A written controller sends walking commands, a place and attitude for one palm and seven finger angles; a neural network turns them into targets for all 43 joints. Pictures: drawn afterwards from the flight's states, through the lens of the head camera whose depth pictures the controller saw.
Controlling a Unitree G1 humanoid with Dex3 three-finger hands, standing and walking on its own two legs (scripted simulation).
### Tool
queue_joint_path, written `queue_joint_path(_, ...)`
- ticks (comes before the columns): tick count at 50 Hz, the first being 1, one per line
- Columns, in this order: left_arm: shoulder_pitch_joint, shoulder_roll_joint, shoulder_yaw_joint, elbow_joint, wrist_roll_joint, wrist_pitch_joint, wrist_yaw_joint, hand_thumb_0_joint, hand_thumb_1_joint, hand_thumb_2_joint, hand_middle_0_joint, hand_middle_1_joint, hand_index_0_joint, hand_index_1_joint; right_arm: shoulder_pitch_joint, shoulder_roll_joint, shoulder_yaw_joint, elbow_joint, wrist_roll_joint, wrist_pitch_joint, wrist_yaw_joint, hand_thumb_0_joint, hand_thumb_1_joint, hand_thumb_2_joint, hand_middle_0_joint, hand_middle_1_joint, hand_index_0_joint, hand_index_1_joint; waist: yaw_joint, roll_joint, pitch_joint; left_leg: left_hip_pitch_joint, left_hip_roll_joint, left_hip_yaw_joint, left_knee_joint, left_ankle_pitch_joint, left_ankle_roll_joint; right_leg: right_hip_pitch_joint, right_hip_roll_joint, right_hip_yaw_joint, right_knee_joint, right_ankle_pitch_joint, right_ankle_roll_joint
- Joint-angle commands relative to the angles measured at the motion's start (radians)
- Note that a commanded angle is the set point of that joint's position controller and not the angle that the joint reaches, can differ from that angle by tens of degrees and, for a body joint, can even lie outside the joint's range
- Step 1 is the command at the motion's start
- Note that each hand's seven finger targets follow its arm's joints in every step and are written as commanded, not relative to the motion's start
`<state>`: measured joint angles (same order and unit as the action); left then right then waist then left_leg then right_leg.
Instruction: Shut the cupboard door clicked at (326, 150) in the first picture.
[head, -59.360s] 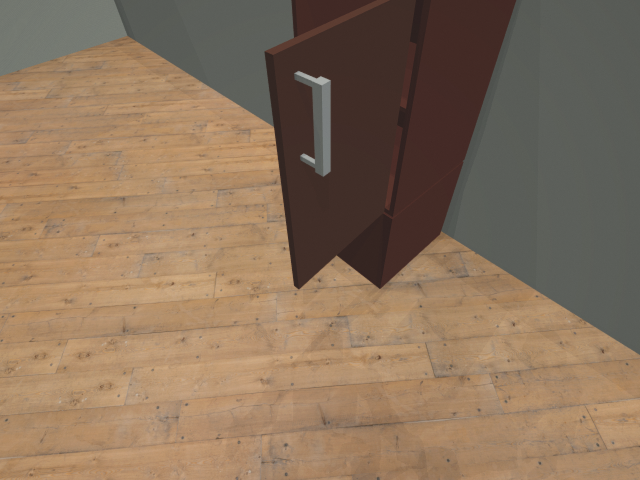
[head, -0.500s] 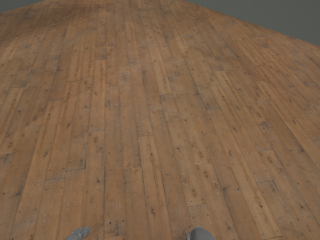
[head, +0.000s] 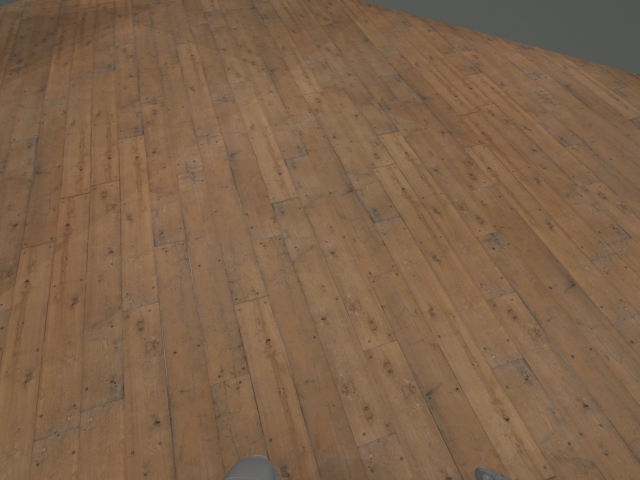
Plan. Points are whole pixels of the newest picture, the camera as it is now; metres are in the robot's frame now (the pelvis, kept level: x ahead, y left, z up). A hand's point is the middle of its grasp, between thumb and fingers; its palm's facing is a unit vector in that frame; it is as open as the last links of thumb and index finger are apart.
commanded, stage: turn to face it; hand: left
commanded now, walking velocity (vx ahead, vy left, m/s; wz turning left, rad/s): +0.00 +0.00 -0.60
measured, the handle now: out of the picture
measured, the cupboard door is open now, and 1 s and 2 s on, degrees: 18 18 18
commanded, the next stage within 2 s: none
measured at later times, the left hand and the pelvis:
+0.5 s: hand (215, 423) +0.21 +0.18 -0.17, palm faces -0.30 -0.91 -0.28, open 7.4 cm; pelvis +0.05 +0.00 -0.02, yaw -19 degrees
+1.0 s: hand (245, 380) +0.28 +0.15 -0.18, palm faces -0.54 -0.82 -0.19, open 7.4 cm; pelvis +0.09 +0.02 -0.01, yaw -36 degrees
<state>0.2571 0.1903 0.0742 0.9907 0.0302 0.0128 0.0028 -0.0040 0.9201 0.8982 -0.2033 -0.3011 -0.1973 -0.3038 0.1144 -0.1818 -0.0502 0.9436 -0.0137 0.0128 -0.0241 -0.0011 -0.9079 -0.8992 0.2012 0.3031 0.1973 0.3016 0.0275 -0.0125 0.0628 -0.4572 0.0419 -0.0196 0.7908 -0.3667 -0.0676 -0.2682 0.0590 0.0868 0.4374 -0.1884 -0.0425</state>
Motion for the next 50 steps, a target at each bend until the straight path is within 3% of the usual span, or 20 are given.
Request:
queue_joint_path(1, -0.029, 0.185, 0.050, -0.094, -0.012, -0.005, 0.006, 0.000, 0.900, 0.900, -0.200, -0.300, -0.200, -0.300, 0.115, -0.094, -0.016, -0.051, 0.007, -0.021, -0.012, 0.000, -0.900, -0.900, 0.200, 0.300, 0.200, 0.300, -0.049, -0.147, -0.114, 0.226, -0.039, 0.021, -0.233, 0.103, 0.003, -0.014, -0.214, 0.260, -0.035, 0.233, -0.096)
queue_joint_path(3, -0.033, 0.133, 0.038, -0.116, -0.023, 0.004, 0.003, 0.000, 0.900, 0.900, -0.200, -0.300, -0.200, -0.300, 0.165, -0.168, -0.026, -0.045, 0.002, -0.038, -0.020, 0.000, -0.900, -0.900, 0.200, 0.300, 0.200, 0.300, -0.070, 0.018, -0.138, 0.430, 0.108, -0.096, -0.431, 0.199, 0.045, -0.168, -0.087, 0.168, 0.100, 0.034, -0.014)
queue_joint_path(4, -0.011, 0.085, 0.031, -0.130, -0.031, 0.007, -0.005, 0.000, 0.900, 0.900, -0.200, -0.300, -0.200, -0.300, 0.178, -0.257, -0.041, -0.062, -0.012, -0.038, -0.022, 0.000, -0.900, -0.900, 0.200, 0.300, 0.200, 0.300, -0.067, 0.277, -0.134, 0.458, 0.341, -0.337, -0.493, 0.319, 0.149, -0.284, 0.027, 0.024, 0.299, -0.333, 0.043)
queue_joint_path(5, -0.038, 0.115, 0.034, -0.145, -0.022, 0.011, -0.005, 0.000, 0.900, 0.900, -0.200, -0.300, -0.200, -0.300, 0.177, -0.261, -0.041, -0.075, -0.018, -0.028, -0.024, 0.000, -0.900, -0.900, 0.200, 0.300, 0.200, 0.300, -0.075, 0.230, -0.100, 0.371, 0.431, -0.362, -0.506, 0.381, 0.237, -0.269, -0.015, -0.031, 0.496, -0.447, 0.061)
queue_joint_path(6, -0.021, 0.111, 0.038, -0.157, -0.017, 0.013, -0.012, 0.000, 0.900, 0.900, -0.200, -0.300, -0.200, -0.300, 0.126, -0.248, -0.033, -0.105, -0.022, -0.023, -0.024, 0.000, -0.900, -0.900, 0.200, 0.300, 0.200, 0.300, -0.042, 0.128, -0.070, 0.281, 0.418, -0.299, -0.516, 0.333, 0.261, -0.244, -0.053, -0.030, 0.584, -0.393, 0.068)
queue_joint_path(11, -0.009, 0.117, 0.039, -0.132, -0.012, 0.045, -0.033, 0.000, 0.900, 0.900, -0.200, -0.300, -0.200, -0.300, 0.068, -0.194, -0.015, -0.121, -0.016, -0.024, -0.024, 0.000, -0.900, -0.900, 0.200, 0.300, 0.200, 0.300, -0.007, 0.202, -0.061, 0.294, 0.264, -0.034, -0.491, 0.493, 0.194, -0.251, -0.082, -0.086, 0.681, -0.239, 0.104)
queue_joint_path(19, -0.100, 0.097, 0.017, -0.180, -0.012, 0.030, -0.040, 0.000, 0.900, 0.900, -0.200, -0.300, -0.200, -0.300, 0.154, -0.243, -0.046, -0.085, -0.016, -0.013, -0.010, 0.000, -0.900, -0.900, 0.200, 0.300, 0.200, 0.300, -0.063, 0.250, -0.099, 0.400, 0.300, 0.081, -0.367, 0.641, 0.188, -0.119, -0.066, -0.188, 0.295, -0.240, 0.083)
queue_joint_path(22, 0.001, 0.144, 0.027, -0.152, -0.009, 0.013, -0.037, 0.000, 0.900, 0.900, -0.200, -0.300, -0.200, -0.300, 0.127, -0.249, -0.054, -0.089, -0.004, -0.009, -0.002, 0.000, -0.900, -0.900, 0.200, 0.300, 0.200, 0.300, -0.001, 0.159, -0.141, 0.301, 0.247, 0.152, -0.179, 0.540, 0.098, 0.121, -0.062, -0.188, -0.003, 0.037, 0.050)
queue_joint_path(23, 0.080, 0.234, 0.045, -0.129, -0.001, 0.000, -0.026, 0.000, 0.900, 0.900, -0.200, -0.300, -0.200, -0.300, 0.121, -0.198, -0.047, -0.107, 0.007, -0.009, 0.004, 0.000, -0.900, -0.900, 0.200, 0.300, 0.200, 0.300, 0.041, -0.061, -0.202, 0.131, 0.166, 0.214, 0.013, 0.306, 0.037, 0.318, -0.231, 0.020, -0.078, 0.308, -0.006)
queue_joint_path(24, 0.141, 0.331, 0.067, -0.107, -0.002, -0.005, -0.012, 0.000, 0.900, 0.900, -0.200, -0.300, -0.200, -0.300, 0.045, -0.129, -0.023, -0.161, 0.004, -0.008, 0.006, 0.000, -0.900, -0.900, 0.200, 0.300, 0.200, 0.300, 0.075, -0.310, -0.170, -0.139, 0.014, 0.208, 0.249, -0.288, -0.012, 0.401, -0.443, 0.310, -0.052, 0.787, -0.135)
queue_joint_path(25, 0.157, 0.335, 0.063, -0.102, -0.014, -0.003, 0.002, 0.000, 0.900, 0.900, -0.200, -0.300, -0.200, -0.300, 0.046, -0.164, -0.019, -0.157, 0.005, 0.005, -0.009, 0.000, -0.900, -0.900, 0.200, 0.300, 0.200, 0.300, 0.072, -0.248, -0.190, -0.166, 0.042, 0.047, 0.373, -0.296, -0.005, 0.369, -0.481, 0.308, -0.045, 0.778, -0.208)
queue_joint_path(26, 0.105, 0.299, 0.060, -0.116, -0.014, 0.001, 0.008, 0.000, 0.900, 0.900, -0.200, -0.300, -0.200, -0.300, 0.023, -0.150, -0.020, -0.158, 0.007, 0.003, -0.009, 0.000, -0.900, -0.900, 0.200, 0.300, 0.200, 0.300, 0.054, -0.182, -0.126, -0.230, 0.061, 0.015, 0.409, -0.224, -0.002, 0.352, -0.429, 0.253, -0.050, 0.681, -0.208)
queue_joint_path(27, 0.047, 0.265, 0.059, -0.124, -0.015, 0.002, 0.016, 0.000, 0.900, 0.900, -0.200, -0.300, -0.200, -0.300, 0.016, -0.154, -0.025, -0.143, 0.004, 0.002, -0.007, 0.000, -0.900, -0.900, 0.200, 0.300, 0.200, 0.300, 0.033, -0.242, -0.120, -0.239, 0.081, 0.010, 0.408, -0.166, -0.009, 0.332, -0.374, 0.250, -0.049, 0.632, -0.182)
queue_joint_path(31, -0.044, 0.234, 0.036, -0.158, -0.013, -0.004, 0.012, 0.000, 0.900, 0.900, -0.200, -0.300, -0.200, -0.300, 0.060, -0.151, -0.024, -0.105, 0.001, 0.013, 0.006, 0.000, -0.900, -0.900, 0.200, 0.300, 0.200, 0.300, -0.024, -0.131, -0.105, -0.100, 0.048, 0.031, 0.291, -0.046, -0.031, 0.187, -0.288, 0.122, -0.056, 0.530, -0.140)
queue_joint_path(38, -0.067, 0.258, 0.045, -0.163, -0.003, 0.008, 0.004, 0.000, 0.900, 0.900, -0.200, -0.300, -0.200, -0.300, 0.076, -0.140, -0.021, -0.116, 0.009, -0.001, 0.003, 0.000, -0.900, -0.900, 0.200, 0.300, 0.200, 0.300, -0.031, -0.159, -0.079, 0.067, -0.008, 0.053, -0.050, -0.022, -0.019, 0.079, -0.264, 0.219, -0.039, 0.334, -0.138)
queue_joint_path(40, -0.093, 0.245, 0.043, -0.165, -0.012, 0.016, 0.004, 0.000, 0.900, 0.900, -0.200, -0.300, -0.200, -0.300, 0.144, -0.150, -0.021, -0.094, 0.010, -0.012, -0.005, 0.000, -0.900, -0.900, 0.200, 0.300, 0.200, 0.300, -0.067, -0.139, -0.083, 0.223, -0.020, 0.057, -0.245, 0.129, -0.014, -0.005, -0.225, 0.227, 0.026, 0.271, -0.087)
queue_joint_path(41, -0.095, 0.215, 0.036, -0.171, -0.019, 0.022, 0.002, 0.000, 0.900, 0.900, -0.200, -0.300, -0.200, -0.300, 0.181, -0.180, -0.026, -0.082, 0.007, -0.020, -0.009, 0.000, -0.900, -0.900, 0.200, 0.300, 0.200, 0.300, -0.080, -0.069, -0.095, 0.345, 0.015, 0.039, -0.361, 0.201, -0.004, -0.078, -0.166, 0.188, 0.086, 0.178, -0.040)
queue_joint_path(43, -0.048, 0.132, 0.021, -0.196, -0.030, 0.030, -0.006, 0.000, 0.900, 0.900, -0.200, -0.300, -0.200, -0.300, 0.240, -0.323, -0.049, -0.095, -0.014, -0.026, -0.015, 0.000, -0.900, -0.900, 0.200, 0.300, 0.200, 0.300, -0.078, 0.349, -0.149, 0.423, 0.427, -0.373, -0.493, 0.408, 0.186, -0.254, 0.014, -0.046, 0.491, -0.480, 0.066)
queue_joint_path(45, -0.061, 0.155, 0.034, -0.192, -0.012, 0.034, -0.016, 0.000, 0.900, 0.900, -0.200, -0.300, -0.200, -0.300, 0.158, -0.274, -0.031, -0.126, -0.022, -0.024, -0.016, 0.000, -0.900, -0.900, 0.200, 0.300, 0.200, 0.300, -0.044, 0.192, -0.105, 0.280, 0.396, -0.286, -0.518, 0.325, 0.232, -0.225, -0.050, -0.022, 0.706, -0.407, 0.071)
queue_joint_path(50, -0.082, 0.129, 0.028, -0.170, -0.012, 0.056, -0.044, 0.000, 0.900, 0.900, -0.200, -0.300, -0.200, -0.300, 0.107, -0.228, -0.020, -0.132, -0.017, -0.018, -0.020, 0.000, -0.900, -0.900, 0.200, 0.300, 0.200, 0.300, -0.030, 0.204, -0.057, 0.272, 0.286, -0.023, -0.495, 0.362, 0.187, -0.212, -0.088, -0.101, 0.640, -0.272, 0.101)
